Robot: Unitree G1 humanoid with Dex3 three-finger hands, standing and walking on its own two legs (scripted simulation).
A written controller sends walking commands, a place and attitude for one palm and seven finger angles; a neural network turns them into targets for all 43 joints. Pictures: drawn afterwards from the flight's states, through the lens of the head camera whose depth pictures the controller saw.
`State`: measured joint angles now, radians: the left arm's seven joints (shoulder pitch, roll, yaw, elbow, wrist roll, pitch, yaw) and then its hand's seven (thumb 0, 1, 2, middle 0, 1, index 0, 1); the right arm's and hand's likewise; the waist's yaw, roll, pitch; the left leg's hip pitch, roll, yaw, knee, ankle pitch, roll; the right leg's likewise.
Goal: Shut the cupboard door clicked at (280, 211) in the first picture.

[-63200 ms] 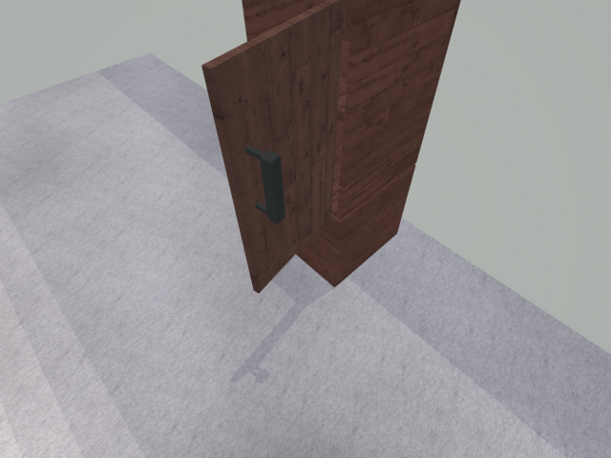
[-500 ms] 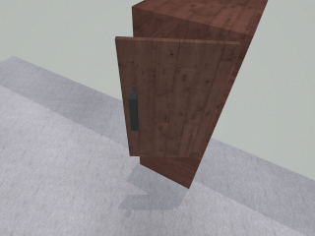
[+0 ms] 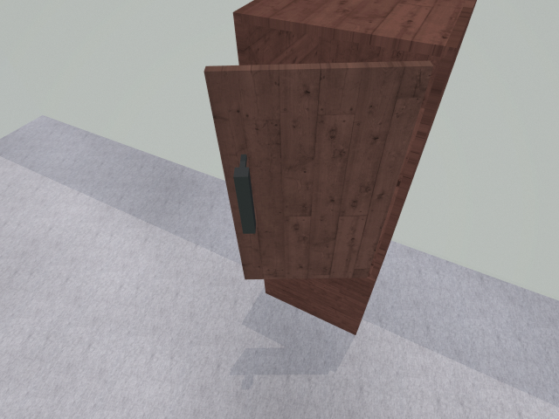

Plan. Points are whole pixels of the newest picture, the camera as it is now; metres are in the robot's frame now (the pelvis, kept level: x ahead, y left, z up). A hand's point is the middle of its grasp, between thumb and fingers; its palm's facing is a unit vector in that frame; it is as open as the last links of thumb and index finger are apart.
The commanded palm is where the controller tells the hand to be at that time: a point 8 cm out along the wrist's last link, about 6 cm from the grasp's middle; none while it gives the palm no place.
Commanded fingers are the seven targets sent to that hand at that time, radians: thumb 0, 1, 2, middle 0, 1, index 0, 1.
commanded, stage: look again from close up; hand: left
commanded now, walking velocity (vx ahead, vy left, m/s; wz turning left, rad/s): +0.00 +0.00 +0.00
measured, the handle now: (246, 194) +0.50 +0.10 +0.02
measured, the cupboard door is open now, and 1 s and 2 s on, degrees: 28 28 28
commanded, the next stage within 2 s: shuffle to correct the standing spot in 0.14 s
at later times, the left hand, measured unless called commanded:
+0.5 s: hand out of the picture +0.02 +0.15 -0.18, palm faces -0.01 -0.98 -0.20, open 7.4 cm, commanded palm none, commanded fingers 0.00 0.90 0.90 -0.20 -0.30 -0.20 -0.30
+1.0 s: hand out of the picture +0.06 +0.10 -0.19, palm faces +0.05 -0.99 -0.12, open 7.4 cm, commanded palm none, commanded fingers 0.00 0.90 0.90 -0.20 -0.30 -0.20 -0.30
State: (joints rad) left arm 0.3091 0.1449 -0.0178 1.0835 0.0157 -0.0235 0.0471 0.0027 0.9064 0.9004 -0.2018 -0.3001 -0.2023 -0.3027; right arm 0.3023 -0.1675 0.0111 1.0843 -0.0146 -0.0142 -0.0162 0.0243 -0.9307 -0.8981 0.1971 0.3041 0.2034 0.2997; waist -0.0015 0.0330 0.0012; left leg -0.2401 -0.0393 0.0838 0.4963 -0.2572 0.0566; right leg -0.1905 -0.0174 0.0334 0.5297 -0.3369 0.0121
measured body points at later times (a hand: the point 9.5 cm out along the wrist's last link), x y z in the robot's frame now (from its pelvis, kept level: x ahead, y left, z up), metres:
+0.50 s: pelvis +0.02 -0.03 +0.00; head +0.04 -0.02 +0.44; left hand +0.03 +0.20 -0.16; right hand +0.05 -0.26 -0.16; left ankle +0.01 +0.08 -0.74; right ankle -0.03 -0.12 -0.73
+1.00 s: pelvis +0.08 -0.07 +0.00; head +0.11 -0.03 +0.45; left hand +0.06 +0.15 -0.17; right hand +0.12 -0.30 -0.14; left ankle +0.06 +0.03 -0.74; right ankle +0.03 -0.21 -0.65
